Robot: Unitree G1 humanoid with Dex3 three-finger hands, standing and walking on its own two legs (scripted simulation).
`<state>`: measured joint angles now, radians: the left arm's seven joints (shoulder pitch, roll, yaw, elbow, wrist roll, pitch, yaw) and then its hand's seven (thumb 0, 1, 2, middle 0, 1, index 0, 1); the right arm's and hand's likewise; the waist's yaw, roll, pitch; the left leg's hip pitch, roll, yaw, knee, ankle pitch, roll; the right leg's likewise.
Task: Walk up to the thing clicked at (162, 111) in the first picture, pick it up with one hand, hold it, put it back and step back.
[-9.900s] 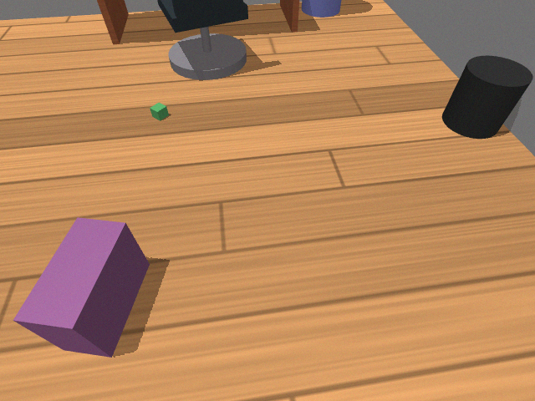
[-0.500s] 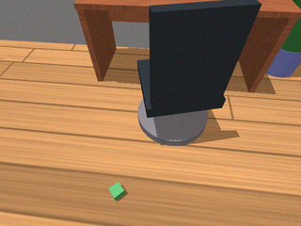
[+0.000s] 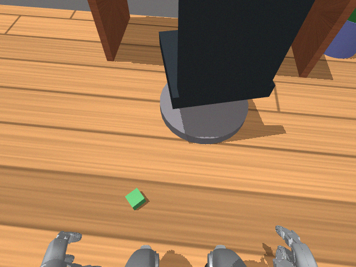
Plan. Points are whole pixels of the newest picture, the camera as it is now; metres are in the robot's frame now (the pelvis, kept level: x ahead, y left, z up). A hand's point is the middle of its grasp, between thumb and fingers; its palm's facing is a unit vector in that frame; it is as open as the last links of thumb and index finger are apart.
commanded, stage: rise first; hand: left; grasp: from above
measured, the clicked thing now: (135, 199) +0.43 +0.22 -0.69
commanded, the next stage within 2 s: none
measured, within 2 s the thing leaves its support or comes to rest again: neither
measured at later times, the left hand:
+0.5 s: hand (85, 260) +0.15 +0.27 -0.26, palm faces -0.28 -0.64 -0.71, open 13.8 cm
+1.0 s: hand (112, 221) +0.28 +0.27 -0.45, palm faces -0.33 -0.24 -0.91, open 13.3 cm
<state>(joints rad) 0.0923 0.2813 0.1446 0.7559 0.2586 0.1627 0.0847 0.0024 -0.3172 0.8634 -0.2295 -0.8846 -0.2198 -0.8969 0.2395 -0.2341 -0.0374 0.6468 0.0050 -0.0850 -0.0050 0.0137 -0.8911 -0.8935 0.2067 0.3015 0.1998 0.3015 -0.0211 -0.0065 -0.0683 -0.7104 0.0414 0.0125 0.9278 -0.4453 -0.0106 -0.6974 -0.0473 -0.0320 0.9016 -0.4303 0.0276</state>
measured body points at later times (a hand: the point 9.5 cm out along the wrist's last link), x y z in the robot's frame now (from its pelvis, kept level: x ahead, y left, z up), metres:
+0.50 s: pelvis -0.02 +0.00 -0.10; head +0.11 +0.01 +0.33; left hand +0.16 +0.30 -0.22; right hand +0.17 -0.25 -0.20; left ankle +0.00 +0.12 -0.69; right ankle +0.00 -0.14 -0.69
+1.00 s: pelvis -0.09 -0.01 -0.29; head +0.11 +0.01 +0.12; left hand +0.30 +0.27 -0.40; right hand +0.02 -0.26 -0.43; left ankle +0.00 +0.12 -0.69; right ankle +0.00 -0.14 -0.69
